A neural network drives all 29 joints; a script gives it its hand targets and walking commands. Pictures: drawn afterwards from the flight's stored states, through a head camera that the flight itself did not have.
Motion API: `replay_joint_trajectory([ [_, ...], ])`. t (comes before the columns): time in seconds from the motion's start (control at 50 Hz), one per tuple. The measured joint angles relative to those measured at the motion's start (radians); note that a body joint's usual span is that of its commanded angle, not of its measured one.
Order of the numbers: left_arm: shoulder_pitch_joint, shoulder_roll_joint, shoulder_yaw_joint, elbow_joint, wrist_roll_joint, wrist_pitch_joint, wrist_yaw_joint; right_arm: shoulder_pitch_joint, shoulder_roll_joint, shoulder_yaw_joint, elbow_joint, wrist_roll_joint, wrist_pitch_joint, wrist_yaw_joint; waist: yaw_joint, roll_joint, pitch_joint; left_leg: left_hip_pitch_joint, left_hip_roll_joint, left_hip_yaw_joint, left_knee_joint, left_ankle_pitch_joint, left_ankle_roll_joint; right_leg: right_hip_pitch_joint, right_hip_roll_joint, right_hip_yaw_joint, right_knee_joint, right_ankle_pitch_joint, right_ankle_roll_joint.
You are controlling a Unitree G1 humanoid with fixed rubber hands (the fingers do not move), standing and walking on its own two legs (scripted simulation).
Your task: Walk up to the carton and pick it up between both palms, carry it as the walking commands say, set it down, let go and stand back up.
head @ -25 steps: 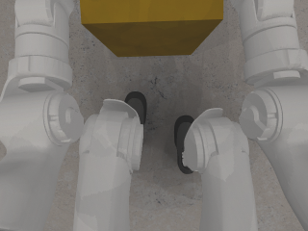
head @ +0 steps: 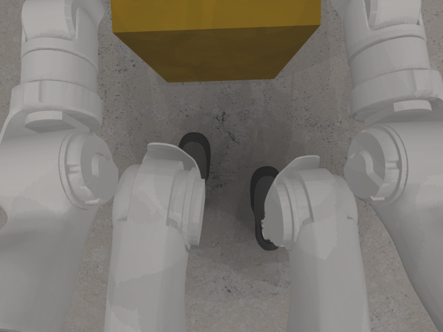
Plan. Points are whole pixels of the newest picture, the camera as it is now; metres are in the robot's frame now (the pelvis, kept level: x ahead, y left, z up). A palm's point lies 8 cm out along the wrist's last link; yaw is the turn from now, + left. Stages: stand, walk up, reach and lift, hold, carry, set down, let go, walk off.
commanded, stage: set down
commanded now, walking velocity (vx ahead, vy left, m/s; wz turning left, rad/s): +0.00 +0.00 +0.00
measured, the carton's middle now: out of the picture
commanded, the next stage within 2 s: let go in 1.74 s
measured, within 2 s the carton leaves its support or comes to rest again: rests again in 0.14 s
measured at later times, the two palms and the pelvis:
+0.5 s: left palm out of the picture +0.52 +0.27 -0.19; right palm out of the picture +0.58 -0.10 -0.19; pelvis +0.00 -0.01 +0.00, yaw +0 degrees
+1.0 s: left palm out of the picture +0.54 +0.31 -0.06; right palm out of the picture +0.60 -0.07 -0.04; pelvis -0.01 +0.02 +0.06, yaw -1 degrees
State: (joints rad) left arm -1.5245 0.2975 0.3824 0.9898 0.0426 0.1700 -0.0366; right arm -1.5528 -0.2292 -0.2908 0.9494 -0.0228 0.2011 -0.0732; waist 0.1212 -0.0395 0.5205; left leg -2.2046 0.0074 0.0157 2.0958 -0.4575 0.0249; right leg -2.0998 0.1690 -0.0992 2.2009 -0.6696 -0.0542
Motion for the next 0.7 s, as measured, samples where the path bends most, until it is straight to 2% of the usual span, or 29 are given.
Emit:
replay_joint_trajectory([
  [0.06, 0.001, 0.001, 0.000, 0.041, 0.000, -0.023, 0.010, -0.001, -0.006, 0.018, 0.022, 0.000, -0.006, 0.000, -0.001, 0.000, 0.000, 0.000, 0.000, 0.000, 0.001, -0.004, 0.000, 0.001, 0.000, 0.000, 0.000, -0.004, 0.000],
  [0.14, 0.000, 0.009, 0.001, 0.122, 0.000, -0.043, 0.048, -0.003, -0.013, 0.079, 0.052, 0.000, -0.009, -0.018, -0.010, 0.000, 0.000, -0.003, 0.000, 0.000, 0.002, -0.011, -0.001, -0.002, 0.000, 0.000, 0.000, -0.010, 0.000],
  [0.24, 0.000, 0.045, 0.001, 0.131, -0.043, -0.088, 0.097, -0.010, -0.031, 0.151, 0.055, 0.011, -0.027, -0.058, -0.029, 0.000, 0.001, -0.008, 0.001, 0.000, 0.002, -0.012, -0.006, -0.009, 0.000, 0.000, 0.001, -0.010, 0.000],
  [0.34, 0.000, 0.083, 0.000, 0.153, -0.079, -0.095, 0.102, -0.018, -0.089, 0.183, 0.068, 0.040, -0.027, -0.066, -0.033, 0.000, 0.000, -0.010, 0.002, 0.001, 0.002, -0.010, -0.011, -0.016, -0.001, 0.000, 0.006, -0.007, 0.000],
  [0.5, 0.000, 0.111, 0.000, 0.160, -0.117, -0.095, 0.099, -0.020, -0.126, 0.250, 0.070, 0.110, -0.008, -0.066, -0.020, 0.002, 0.000, -0.014, 0.009, 0.003, 0.002, -0.010, -0.018, -0.031, 0.000, 0.000, 0.012, 0.001, 0.000],
  [0.56, -0.001, 0.125, 0.000, 0.138, -0.156, -0.087, 0.096, -0.023, -0.105, 0.261, 0.058, 0.118, 0.009, -0.079, -0.021, 0.002, 0.001, -0.014, 0.009, 0.003, 0.002, -0.007, -0.018, -0.030, -0.001, 0.000, 0.011, 0.003, 0.000],
  [0.62, 0.001, 0.126, -0.005, 0.047, -0.175, -0.057, 0.096, -0.017, -0.089, 0.261, 0.010, 0.123, 0.042, -0.103, -0.023, 0.002, 0.003, -0.008, 0.007, 0.003, 0.002, -0.002, -0.012, -0.017, -0.003, 0.000, 0.008, 0.004, 0.000],
  [0.7, 0.001, 0.134, -0.025, -0.016, -0.183, -0.005, 0.096, -0.010, -0.085, 0.261, -0.041, 0.124, 0.091, -0.124, -0.026, 0.007, 0.003, 0.020, 0.005, 0.003, 0.001, 0.001, 0.010, 0.024, -0.003, 0.000, -0.005, 0.002, 0.000],
])
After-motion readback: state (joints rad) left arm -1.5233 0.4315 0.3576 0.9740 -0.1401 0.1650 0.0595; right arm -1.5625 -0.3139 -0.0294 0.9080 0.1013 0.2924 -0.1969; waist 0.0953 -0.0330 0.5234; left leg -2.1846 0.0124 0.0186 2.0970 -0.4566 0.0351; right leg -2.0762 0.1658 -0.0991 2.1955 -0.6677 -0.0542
